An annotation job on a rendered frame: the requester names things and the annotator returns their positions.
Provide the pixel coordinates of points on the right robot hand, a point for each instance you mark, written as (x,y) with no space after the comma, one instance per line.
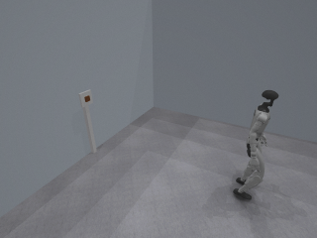
(254,162)

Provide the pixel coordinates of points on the robot right forearm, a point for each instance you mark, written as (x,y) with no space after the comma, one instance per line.
(253,145)

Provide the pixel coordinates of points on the robot head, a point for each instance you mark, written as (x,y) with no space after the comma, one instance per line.
(269,95)

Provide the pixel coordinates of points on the button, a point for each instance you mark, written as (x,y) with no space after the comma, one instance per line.
(87,98)

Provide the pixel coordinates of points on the left robot hand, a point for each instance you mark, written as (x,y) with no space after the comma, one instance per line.
(263,140)

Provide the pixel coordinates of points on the right robot thigh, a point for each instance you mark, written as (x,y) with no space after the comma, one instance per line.
(261,161)

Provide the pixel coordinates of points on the robot right upper arm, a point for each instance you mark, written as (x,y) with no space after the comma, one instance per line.
(261,119)

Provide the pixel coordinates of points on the panel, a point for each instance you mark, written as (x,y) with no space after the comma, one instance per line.
(87,117)

